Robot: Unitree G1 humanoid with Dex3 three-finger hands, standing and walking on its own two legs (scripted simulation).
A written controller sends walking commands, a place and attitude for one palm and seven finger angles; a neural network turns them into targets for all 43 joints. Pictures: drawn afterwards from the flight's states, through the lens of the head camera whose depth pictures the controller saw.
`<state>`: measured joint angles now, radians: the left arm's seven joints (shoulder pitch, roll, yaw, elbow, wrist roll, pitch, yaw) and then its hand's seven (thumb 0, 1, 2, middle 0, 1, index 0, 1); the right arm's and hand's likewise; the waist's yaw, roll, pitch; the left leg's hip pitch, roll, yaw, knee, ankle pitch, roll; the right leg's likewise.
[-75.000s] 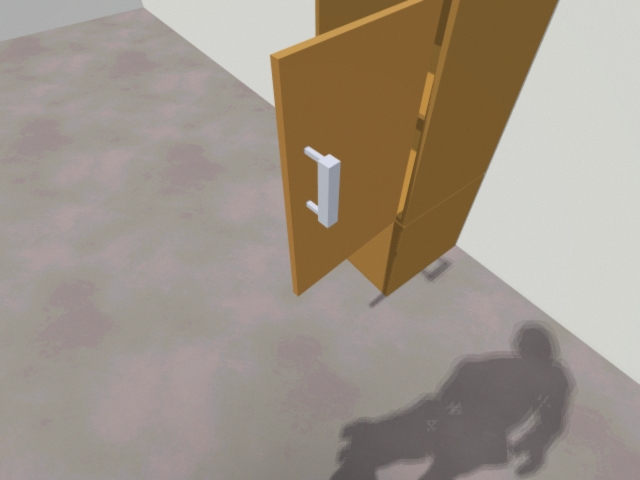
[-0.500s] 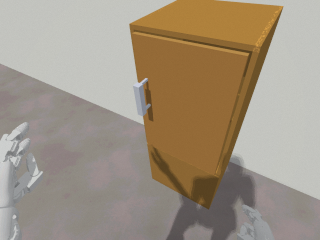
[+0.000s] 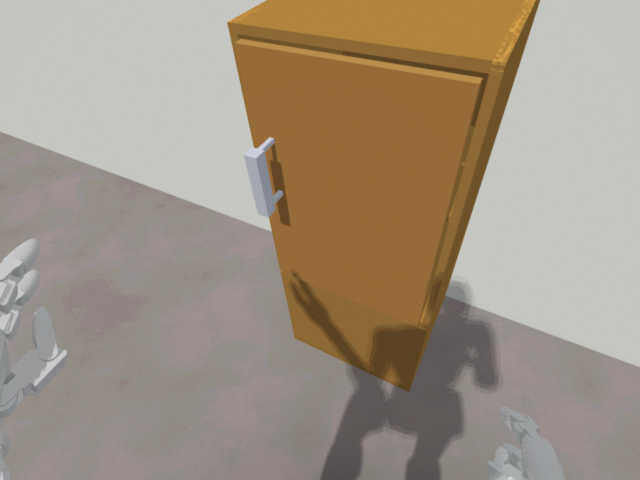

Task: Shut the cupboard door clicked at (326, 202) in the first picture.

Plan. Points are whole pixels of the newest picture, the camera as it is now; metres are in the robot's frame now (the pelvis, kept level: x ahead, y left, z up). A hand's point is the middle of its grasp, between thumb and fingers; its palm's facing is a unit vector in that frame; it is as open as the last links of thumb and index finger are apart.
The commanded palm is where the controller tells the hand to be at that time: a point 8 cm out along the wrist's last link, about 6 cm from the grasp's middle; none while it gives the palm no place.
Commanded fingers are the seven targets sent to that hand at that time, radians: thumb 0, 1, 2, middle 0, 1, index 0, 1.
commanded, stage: step back with the hand held close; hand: left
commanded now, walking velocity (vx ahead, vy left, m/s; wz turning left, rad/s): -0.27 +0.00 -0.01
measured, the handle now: (267, 177) +0.64 +0.16 +0.01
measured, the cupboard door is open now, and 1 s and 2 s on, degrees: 0 0 0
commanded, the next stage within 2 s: stop stepping back and stand still in 0.94 s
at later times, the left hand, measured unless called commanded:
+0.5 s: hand out of the picture +0.11 +0.30 +0.15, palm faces +0.48 -0.74 -0.47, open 7.4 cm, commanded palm +0.03 +0.33 +0.18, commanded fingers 0.00 0.90 0.90 -0.20 -0.30 -0.20 -0.30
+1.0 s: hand out of the picture +0.00 +0.31 +0.17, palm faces +0.50 -0.76 -0.42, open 7.4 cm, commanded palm -0.05 +0.33 +0.18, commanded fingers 0.00 0.90 0.90 -0.20 -0.30 -0.20 -0.30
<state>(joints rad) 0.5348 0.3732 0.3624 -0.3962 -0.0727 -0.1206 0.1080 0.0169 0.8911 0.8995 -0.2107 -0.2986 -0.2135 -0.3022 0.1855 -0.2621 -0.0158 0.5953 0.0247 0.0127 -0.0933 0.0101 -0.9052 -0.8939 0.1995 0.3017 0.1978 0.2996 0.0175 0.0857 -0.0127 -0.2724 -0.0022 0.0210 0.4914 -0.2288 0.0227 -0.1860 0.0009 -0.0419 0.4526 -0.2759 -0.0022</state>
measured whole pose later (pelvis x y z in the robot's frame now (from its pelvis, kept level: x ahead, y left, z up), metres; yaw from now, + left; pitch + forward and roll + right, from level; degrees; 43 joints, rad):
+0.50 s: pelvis -0.08 +0.02 -0.01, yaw +5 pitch +0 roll -2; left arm 0.51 0.42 0.44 -0.45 -0.02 -0.21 0.14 0.02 0.89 0.90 -0.21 -0.30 -0.22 -0.30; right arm 0.24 -0.23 0.00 0.56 0.01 -0.03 -0.10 0.01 -0.90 -0.89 0.20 0.30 0.20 0.30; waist -0.02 0.02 0.00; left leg -0.46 -0.01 0.00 0.60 -0.17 0.07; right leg -0.32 0.04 0.01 0.58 -0.27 0.02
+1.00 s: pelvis -0.18 +0.03 -0.02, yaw +2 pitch +6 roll -4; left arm 0.54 0.44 0.49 -0.56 -0.09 -0.25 0.15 0.02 0.89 0.90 -0.21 -0.30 -0.21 -0.30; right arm 0.16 -0.16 0.01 0.62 -0.01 -0.12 -0.05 0.01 -0.90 -0.89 0.20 0.30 0.20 0.30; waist 0.03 0.00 -0.07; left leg -0.59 0.08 0.12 0.42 0.06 0.06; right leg -0.14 0.07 -0.05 0.61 -0.50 -0.01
